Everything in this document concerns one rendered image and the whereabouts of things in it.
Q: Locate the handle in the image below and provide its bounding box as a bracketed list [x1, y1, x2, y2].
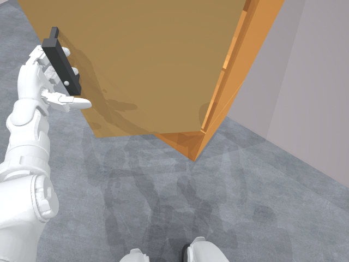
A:
[41, 27, 81, 96]

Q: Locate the robot right thigh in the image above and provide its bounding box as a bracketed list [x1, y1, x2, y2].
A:
[188, 241, 229, 262]

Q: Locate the left robot upper arm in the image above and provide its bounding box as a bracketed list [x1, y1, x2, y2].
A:
[0, 174, 59, 262]

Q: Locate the cupboard door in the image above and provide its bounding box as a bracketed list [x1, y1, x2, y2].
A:
[17, 0, 246, 138]

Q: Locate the robot left forearm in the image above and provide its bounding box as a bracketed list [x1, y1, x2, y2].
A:
[0, 99, 51, 183]

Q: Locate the robot left hand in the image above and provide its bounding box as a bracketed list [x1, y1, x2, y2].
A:
[17, 45, 92, 112]

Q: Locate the left robot shin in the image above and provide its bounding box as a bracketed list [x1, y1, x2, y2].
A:
[130, 249, 142, 253]

